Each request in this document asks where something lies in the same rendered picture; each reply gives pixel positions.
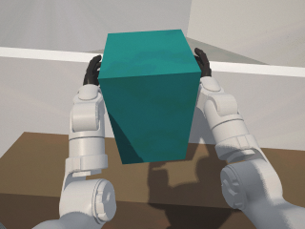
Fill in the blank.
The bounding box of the right robot hand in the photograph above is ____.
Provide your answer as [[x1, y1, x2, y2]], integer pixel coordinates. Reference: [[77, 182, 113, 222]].
[[194, 48, 212, 77]]

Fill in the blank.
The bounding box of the left robot upper arm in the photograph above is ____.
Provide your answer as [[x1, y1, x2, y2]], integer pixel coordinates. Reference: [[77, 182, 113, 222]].
[[31, 178, 117, 229]]

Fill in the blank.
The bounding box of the left robot forearm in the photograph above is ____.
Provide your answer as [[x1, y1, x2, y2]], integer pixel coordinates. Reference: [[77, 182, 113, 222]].
[[59, 84, 109, 216]]

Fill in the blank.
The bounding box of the pedestal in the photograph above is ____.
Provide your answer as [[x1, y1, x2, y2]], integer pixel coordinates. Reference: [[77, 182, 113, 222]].
[[0, 132, 305, 229]]

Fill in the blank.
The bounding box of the right robot upper arm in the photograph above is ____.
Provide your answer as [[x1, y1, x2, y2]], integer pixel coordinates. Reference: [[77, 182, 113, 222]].
[[220, 158, 305, 229]]

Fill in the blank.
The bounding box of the carton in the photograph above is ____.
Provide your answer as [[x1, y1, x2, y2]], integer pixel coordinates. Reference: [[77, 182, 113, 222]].
[[97, 29, 202, 165]]

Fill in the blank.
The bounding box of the right robot forearm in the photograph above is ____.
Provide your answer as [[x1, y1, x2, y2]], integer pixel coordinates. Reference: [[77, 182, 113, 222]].
[[195, 76, 283, 196]]

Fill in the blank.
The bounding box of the left robot hand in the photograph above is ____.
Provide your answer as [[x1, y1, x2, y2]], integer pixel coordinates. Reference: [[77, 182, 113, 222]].
[[83, 54, 102, 89]]

